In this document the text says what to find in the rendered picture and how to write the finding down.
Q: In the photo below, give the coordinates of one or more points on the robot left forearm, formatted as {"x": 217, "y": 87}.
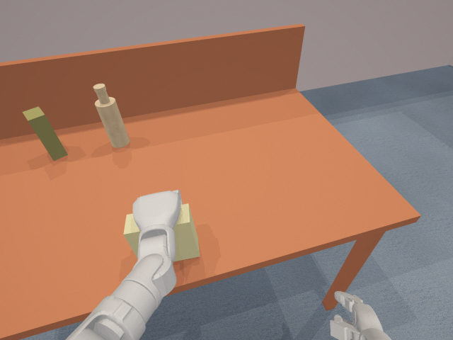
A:
{"x": 123, "y": 315}

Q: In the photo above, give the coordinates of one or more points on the table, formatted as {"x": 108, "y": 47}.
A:
{"x": 218, "y": 117}

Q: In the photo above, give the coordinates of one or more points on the sponge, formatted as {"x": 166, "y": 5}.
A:
{"x": 187, "y": 245}

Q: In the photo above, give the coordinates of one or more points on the right robot hand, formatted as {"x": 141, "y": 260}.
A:
{"x": 363, "y": 317}

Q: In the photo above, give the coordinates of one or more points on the left robot hand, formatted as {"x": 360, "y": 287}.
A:
{"x": 162, "y": 208}

